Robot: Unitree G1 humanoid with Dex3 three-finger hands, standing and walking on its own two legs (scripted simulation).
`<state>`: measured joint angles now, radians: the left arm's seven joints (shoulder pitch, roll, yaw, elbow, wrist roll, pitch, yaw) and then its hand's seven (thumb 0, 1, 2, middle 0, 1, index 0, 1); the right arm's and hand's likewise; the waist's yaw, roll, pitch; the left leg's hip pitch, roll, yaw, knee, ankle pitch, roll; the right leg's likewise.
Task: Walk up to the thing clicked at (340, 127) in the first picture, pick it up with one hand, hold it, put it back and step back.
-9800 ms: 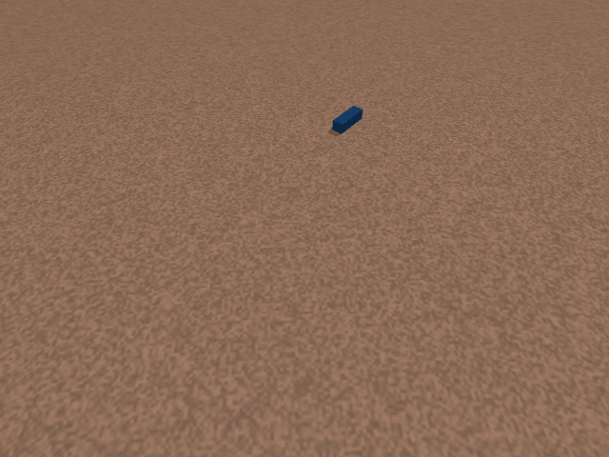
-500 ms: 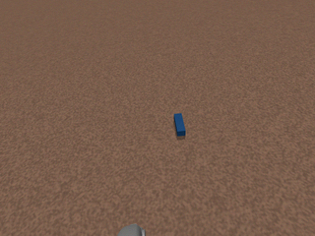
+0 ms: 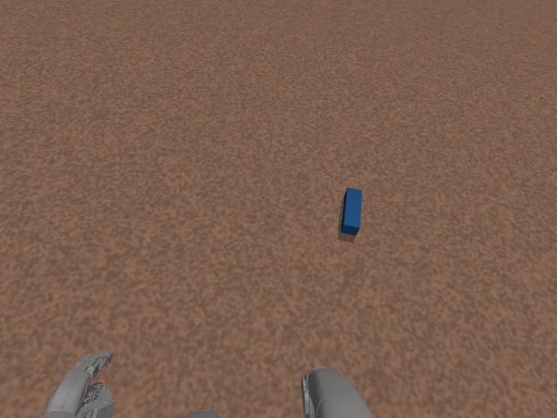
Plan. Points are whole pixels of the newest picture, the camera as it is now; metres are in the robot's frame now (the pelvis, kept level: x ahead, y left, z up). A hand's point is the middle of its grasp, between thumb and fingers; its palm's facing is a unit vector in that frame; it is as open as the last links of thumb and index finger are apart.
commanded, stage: walk up
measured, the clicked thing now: (351, 211) +0.93 -0.43 -0.73
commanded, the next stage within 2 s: none
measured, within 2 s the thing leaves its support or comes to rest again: neither
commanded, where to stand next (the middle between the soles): +0.06 +0.03 m, yaw +45 degrees
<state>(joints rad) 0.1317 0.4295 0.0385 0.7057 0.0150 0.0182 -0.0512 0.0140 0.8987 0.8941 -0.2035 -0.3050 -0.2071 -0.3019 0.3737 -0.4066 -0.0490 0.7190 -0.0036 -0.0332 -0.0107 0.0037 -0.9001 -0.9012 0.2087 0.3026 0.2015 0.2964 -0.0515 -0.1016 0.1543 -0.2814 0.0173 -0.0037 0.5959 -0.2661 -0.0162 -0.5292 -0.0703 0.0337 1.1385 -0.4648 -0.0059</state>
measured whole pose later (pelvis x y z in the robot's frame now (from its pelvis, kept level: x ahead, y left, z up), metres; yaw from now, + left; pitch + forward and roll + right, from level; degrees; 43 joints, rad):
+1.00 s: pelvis +0.01 -0.05 -0.01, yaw +41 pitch -1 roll +0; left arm 0.28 0.38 0.06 0.92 0.04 -0.04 0.00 0.01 0.90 0.89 -0.20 -0.31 -0.21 -0.30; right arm 0.24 -0.43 -0.05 0.86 -0.01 0.03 -0.01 0.01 -0.90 -0.90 0.21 0.30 0.20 0.30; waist 0.04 0.03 0.08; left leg -0.45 -0.07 -0.14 0.96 -0.51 0.03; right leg -0.37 -0.04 -0.11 0.78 -0.39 -0.04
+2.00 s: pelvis +0.02 -0.01 +0.01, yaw +47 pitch -2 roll -1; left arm 0.10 0.37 0.00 1.09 0.00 -0.02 -0.01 0.01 0.90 0.89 -0.20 -0.30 -0.21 -0.30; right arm 0.08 -0.35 0.00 1.11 0.00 0.01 0.03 0.01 -0.90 -0.90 0.21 0.30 0.20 0.30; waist -0.01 0.02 0.08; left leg -0.30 0.01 -0.04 0.46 -0.13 -0.01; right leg -0.15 -0.04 -0.03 0.46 -0.28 0.04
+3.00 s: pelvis +0.05 +0.01 +0.02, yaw +45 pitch -1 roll +0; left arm 0.10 0.35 0.01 1.13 0.01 0.00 -0.01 0.01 0.90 0.89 -0.20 -0.30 -0.20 -0.30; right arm 0.05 -0.33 -0.01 1.17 0.00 0.00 0.01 0.01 -0.90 -0.90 0.21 0.30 0.20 0.30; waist -0.01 -0.01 0.06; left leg -0.20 0.02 0.00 0.34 -0.13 -0.02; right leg -0.04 -0.03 0.00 0.31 -0.25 0.03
